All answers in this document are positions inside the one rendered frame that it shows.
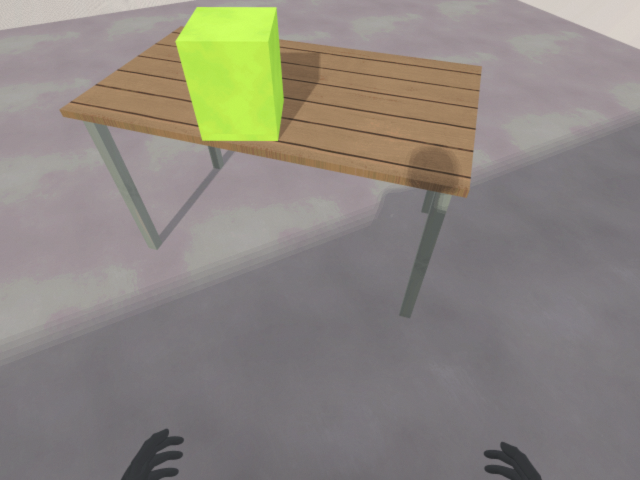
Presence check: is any carton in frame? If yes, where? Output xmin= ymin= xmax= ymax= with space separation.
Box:
xmin=175 ymin=7 xmax=284 ymax=141

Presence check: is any table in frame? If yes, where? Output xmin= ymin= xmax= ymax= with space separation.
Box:
xmin=59 ymin=26 xmax=482 ymax=318

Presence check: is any left robot hand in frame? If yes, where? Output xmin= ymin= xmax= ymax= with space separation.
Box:
xmin=121 ymin=429 xmax=184 ymax=480

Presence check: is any right robot hand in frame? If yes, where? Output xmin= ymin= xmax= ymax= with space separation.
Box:
xmin=484 ymin=442 xmax=542 ymax=480

